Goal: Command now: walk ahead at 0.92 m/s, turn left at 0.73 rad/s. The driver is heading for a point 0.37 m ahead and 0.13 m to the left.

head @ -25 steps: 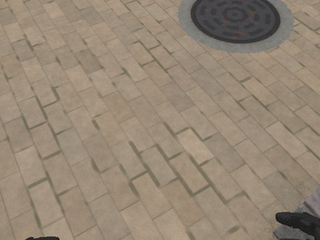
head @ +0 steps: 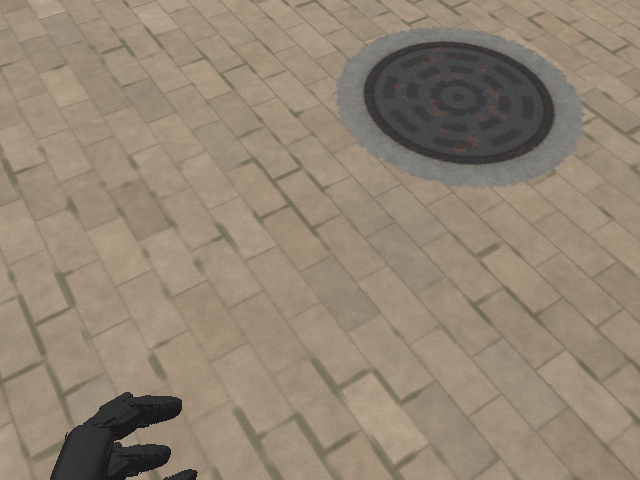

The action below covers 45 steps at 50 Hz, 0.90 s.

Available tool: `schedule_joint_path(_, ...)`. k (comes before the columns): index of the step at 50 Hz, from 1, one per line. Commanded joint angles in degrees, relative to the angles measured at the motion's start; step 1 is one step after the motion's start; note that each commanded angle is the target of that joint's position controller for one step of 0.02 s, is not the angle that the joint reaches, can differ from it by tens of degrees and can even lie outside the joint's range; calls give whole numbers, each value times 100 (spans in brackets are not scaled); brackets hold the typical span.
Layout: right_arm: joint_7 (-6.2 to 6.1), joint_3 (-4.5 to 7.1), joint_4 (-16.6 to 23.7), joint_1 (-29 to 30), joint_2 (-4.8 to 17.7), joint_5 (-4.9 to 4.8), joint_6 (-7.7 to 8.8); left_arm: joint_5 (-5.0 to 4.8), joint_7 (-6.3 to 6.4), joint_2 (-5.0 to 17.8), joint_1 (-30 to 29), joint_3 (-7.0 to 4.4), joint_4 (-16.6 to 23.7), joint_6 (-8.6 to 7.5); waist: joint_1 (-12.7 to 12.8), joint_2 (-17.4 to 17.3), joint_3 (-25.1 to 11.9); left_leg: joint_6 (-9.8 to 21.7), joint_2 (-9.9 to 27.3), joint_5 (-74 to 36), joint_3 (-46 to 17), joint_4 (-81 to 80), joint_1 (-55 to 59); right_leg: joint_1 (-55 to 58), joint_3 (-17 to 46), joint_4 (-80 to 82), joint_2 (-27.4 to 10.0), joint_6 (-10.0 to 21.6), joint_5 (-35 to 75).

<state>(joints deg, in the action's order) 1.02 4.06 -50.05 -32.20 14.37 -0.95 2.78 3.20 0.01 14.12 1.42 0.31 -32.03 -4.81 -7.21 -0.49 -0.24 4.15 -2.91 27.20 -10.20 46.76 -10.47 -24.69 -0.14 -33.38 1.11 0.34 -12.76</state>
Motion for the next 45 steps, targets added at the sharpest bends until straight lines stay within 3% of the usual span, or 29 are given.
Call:
schedule_joint_path(1,-5,116,901,1194,782,171,92,9,174,1111,2007,-470,-246,18,1368,768,-690,218,463,-632,511,2645,-3722,3617,3396,1815,-2425,831,-3170)
schedule_joint_path(2,59,105,832,1340,671,210,55,11,146,862,1853,-426,-343,8,1225,446,-209,175,640,-854,592,2531,-3695,3167,2574,1943,-2140,822,-2093)
schedule_joint_path(4,205,57,942,1605,480,344,-125,-66,139,682,1904,-355,-528,-61,1045,629,354,85,816,-1024,704,2486,-3875,2687,1569,2311,-1760,696,-1224)
schedule_joint_path(5,255,57,1058,1815,467,321,-210,-141,124,744,1936,-388,-644,-98,998,724,537,76,878,-1118,775,2456,-4090,2678,1248,2429,-1709,621,-763)
schedule_joint_path(8,360,-3,1366,2377,371,338,-315,-219,91,525,2157,-354,-891,-237,857,591,694,30,972,-1577,753,2411,-4430,2703,303,2556,-1655,512,360)
schedule_joint_path(9,401,-39,1476,2522,319,239,-286,-183,104,371,1896,-305,-955,-275,684,938,703,17,923,-1801,801,2119,-4346,2528,-164,2545,-1487,375,1006)
schedule_joint_path(11,489,-111,1653,2866,330,197,-242,-164,137,613,1579,-369,-976,-282,468,734,873,114,895,-2290,1036,1289,-3823,2085,-858,2663,-1398,280,1935)
schedule_joint_path(13,567,-194,1643,2961,256,292,-174,-196,98,819,1618,-391,-1042,-265,443,326,989,307,482,-2660,1683,99,-2430,1442,-1355,2642,-1185,314,3846)
schedule_joint_path(15,454,-156,1381,2368,379,327,-123,-324,98,1139,1895,-481,-1154,-333,270,496,423,441,-228,-2710,2119,-97,-860,1560,-1278,1695,-1247,387,6484)
schedule_joint_path(16,397,-101,1176,1624,561,414,-102,-291,101,1396,1964,-511,-1150,-273,-117,418,-221,581,-466,-2683,2101,-389,207,1572,-1227,473,-1290,429,7020)
schedule_joint_path(17,263,170,1227,1055,1024,-76,-37,-577,187,2085,1550,-669,-1057,-231,-778,435,-537,734,-220,-3561,1466,-979,1366,1347,-995,-676,-1373,262,7143)
schedule_joint_path(18,100,212,955,765,1302,-111,-75,-571,195,1631,1630,-548,-1097,-251,-751,-194,-643,813,139,-4547,827,-1589,2270,752,-955,-2349,-764,-42,3509)
schedule_joint_path(19,-49,168,1116,1098,1834,181,-103,-207,99,804,2751,-261,-976,-270,307,-2201,-1722,1689,1880,-8553,-1215,-697,4077,-803,-535,-5373,30,-326,-2355)
schedule_joint_path(20,-39,144,1261,928,1616,293,-136,-389,10,1101,3003,-206,-999,-340,32,-947,-3691,2414,2528,-7748,-2501,-1151,4662,-922,1129,-6017,7,-314,-2602)
schedule_joint_path(21,14,186,1181,1087,1636,201,-138,-610,6,1365,2178,-265,-779,-325,16,-213,-3007,2212,2267,-6195,-2420,-1961,3766,-1031,888,-5664,-172,-346,-2183)
schedule_joint_path(22,42,150,1137,1668,1489,19,-41,-603,77,1178,1764,-233,-627,-288,418,371,-1557,1812,1983,-5245,-1941,-2352,2445,-1384,651,-4942,-438,-360,-1790)
schedule_joint_path(23,23,58,1226,2133,1185,-40,29,-517,160,1103,1659,-219,-768,-210,609,653,-842,1583,1865,-5132,-1547,-2529,1411,-1331,553,-4632,-646,-402,-1535)
schedule_joint_path(25,34,24,1256,2347,1037,72,101,-415,184,1100,1979,-268,-923,-40,932,563,-367,1406,1602,-5616,-884,-2859,-5,-554,513,-4222,-806,-431,-1208)
schedule_joint_path(27,54,-20,1167,2398,873,59,138,-292,220,745,2029,-235,-927,54,1029,207,-419,1353,1416,-6083,-258,-3067,-427,-272,433,-3578,-847,-468,-924)
schedule_joint_path(30,-36,-60,1081,2500,770,78,74,-251,231,514,1671,-217,-833,90,995,-101,-477,1151,980,-6349,456,-3033,-277,-391,224,-2374,-627,-502,135)
schedule_joint_path(32,-108,-116,1007,2444,626,62,-11,-237,176,412,1261,-192,-816,78,767,-268,-480,952,703,-5921,802,-2969,-122,-157,109,-1270,-481,-450,1195)
schedule_joint_path(36,-160,-127,703,2119,701,100,-108,-341,10,603,669,-240,-726,9,502,-478,-340,841,1026,-5205,508,-2786,319,90,231,-277,-339,-332,1814)
schedule_joint_path(38,-166,-136,603,2151,698,102,-118,-272,-41,746,688,-294,-780,-25,568,-506,-179,792,1210,-5005,250,-2479,482,99,323,-36,-320,-186,1414)
schedule_joint_path(40,-173,-149,528,2282,682,36,-121,-202,-62,811,1088,-351,-983,-59,885,-338,-145,563,1102,-4605,173,-1908,319,746,266,576,-225,10,1816)
schedule_joint_path(41,-172,-150,488,2048,650,71,-84,-173,-38,1018,1177,-397,-1029,-83,848,6,-221,285,740,-4115,301,-1462,119,1311,536,728,-476,161,3867)
schedule_joint_path(42,-147,-173,396,1280,524,157,-41,-93,-3,1255,1014,-424,-982,-83,384,800,-646,-26,246,-2522,385,-879,-470,2346,1176,338,-1128,713,5734)
schedule_joint_path(43,-152,-217,225,1090,440,107,-67,-67,21,799,1138,-317,-963,-9,609,1106,-1218,-327,-1,-637,513,-125,-774,2823,1771,398,-1746,1396,6085)
schedule_joint_path(44,-148,-187,284,1411,598,37,-178,-120,-4,433,1272,-206,-1045,56,789,1121,-1386,-493,9,795,476,358,-959,2727,2300,765,-2056,1667,5204)
schedule_joint_path(45,-212,-140,397,1814,688,7,-345,-153,-32,493,1143,-182,-1100,100,791,855,-1206,-556,145,1151,355,579,-1032,2321,2563,1092,-2129,1687,3748)
